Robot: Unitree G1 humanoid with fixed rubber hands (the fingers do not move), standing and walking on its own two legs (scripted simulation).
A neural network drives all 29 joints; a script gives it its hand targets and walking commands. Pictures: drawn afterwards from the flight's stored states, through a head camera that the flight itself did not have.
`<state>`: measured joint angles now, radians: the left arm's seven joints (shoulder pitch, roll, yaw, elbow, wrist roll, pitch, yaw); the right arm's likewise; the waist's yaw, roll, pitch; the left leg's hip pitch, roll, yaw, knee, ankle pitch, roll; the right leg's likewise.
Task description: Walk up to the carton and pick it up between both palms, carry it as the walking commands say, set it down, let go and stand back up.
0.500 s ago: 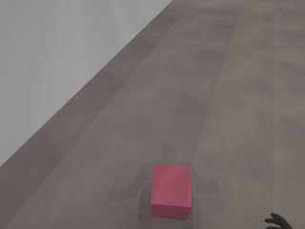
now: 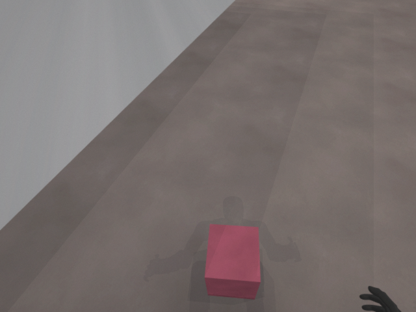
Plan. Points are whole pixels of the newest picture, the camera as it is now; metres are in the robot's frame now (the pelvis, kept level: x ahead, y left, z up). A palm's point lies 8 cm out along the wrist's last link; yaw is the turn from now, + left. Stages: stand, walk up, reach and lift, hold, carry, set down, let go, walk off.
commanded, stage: walk up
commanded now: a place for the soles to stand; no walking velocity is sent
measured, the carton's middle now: (232, 262) +0.44 -0.04 -0.62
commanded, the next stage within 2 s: none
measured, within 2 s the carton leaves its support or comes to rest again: neither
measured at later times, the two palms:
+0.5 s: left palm out of the picture +0.04 +0.35 -0.07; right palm out of the picture +0.13 -0.32 -0.09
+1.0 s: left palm out of the picture +0.04 +0.35 -0.07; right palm out of the picture +0.12 -0.32 -0.09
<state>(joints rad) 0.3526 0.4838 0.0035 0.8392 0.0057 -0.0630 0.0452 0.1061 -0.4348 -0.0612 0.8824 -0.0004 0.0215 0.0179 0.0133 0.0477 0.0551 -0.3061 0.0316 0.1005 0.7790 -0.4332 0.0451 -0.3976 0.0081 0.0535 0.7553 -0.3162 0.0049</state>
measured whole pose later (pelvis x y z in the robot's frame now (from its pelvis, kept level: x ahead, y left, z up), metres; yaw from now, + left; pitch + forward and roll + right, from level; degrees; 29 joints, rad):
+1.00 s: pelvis +0.00 +0.01 +0.00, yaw -1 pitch -2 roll +0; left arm 0.33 0.48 0.01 0.86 0.01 -0.06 0.05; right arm 0.09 -0.43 -0.06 0.92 0.00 0.03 0.02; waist 0.01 0.04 0.06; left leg -0.30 0.02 0.10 0.75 -0.41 0.04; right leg -0.40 0.01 0.07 0.73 -0.30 -0.01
